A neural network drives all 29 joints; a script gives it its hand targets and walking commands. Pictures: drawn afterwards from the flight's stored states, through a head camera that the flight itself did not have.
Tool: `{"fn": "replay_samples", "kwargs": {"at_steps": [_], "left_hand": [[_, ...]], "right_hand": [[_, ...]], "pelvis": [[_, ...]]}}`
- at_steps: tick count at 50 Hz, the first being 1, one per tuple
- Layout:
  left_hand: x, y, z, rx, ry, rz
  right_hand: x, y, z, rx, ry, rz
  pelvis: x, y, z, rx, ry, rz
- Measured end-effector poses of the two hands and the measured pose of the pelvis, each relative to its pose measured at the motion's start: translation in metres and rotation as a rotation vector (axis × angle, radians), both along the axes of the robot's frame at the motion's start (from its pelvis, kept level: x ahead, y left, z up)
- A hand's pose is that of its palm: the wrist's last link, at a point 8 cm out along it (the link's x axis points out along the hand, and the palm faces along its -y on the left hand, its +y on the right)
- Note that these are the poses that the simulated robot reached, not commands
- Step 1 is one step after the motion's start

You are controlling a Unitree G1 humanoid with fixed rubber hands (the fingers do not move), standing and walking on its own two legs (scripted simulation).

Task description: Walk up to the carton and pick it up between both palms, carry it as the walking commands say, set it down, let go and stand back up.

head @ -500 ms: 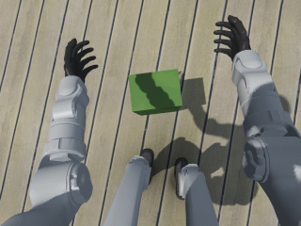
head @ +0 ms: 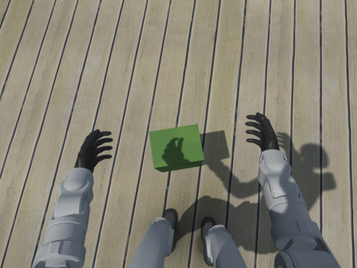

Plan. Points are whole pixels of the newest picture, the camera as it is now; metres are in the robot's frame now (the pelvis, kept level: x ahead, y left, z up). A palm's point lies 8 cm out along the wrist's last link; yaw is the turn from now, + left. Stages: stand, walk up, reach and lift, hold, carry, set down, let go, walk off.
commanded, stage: let go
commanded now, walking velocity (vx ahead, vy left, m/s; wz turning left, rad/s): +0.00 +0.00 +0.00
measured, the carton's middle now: (177, 151) +0.44 +0.07 -0.58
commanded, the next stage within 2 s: stand in 1.00 s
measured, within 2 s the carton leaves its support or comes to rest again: neither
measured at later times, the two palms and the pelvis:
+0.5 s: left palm (54, 228) +0.20 +0.24 -0.01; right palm (328, 221) +0.25 -0.22 -0.02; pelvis +0.05 +0.00 +0.06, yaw +2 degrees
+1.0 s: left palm (52, 236) +0.19 +0.24 +0.00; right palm (343, 259) +0.20 -0.23 -0.01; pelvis +0.03 -0.01 +0.06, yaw +3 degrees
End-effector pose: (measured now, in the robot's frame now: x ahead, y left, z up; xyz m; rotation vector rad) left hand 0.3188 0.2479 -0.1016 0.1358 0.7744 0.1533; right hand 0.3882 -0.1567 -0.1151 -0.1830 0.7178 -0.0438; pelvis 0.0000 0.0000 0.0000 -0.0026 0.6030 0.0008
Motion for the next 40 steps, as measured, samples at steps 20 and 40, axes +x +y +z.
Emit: {"fn": "replay_samples", "kwargs": {"at_steps": [20, 40], "left_hand": [[-0.103, -0.008, 0.086, -0.005, 0.019, -0.015], [-0.121, -0.021, 0.098, 0.019, 0.019, -0.076]], "right_hand": [[-0.111, -0.045, 0.088, 0.001, 0.033, -0.004], [-0.186, -0.083, 0.112, -0.013, 0.064, -0.011]], "pelvis": [[0.049, 0.002, 0.055, 0.006, -0.428, 0.025], [0.038, -0.011, 0.058, 0.021, -0.691, 0.024]]}}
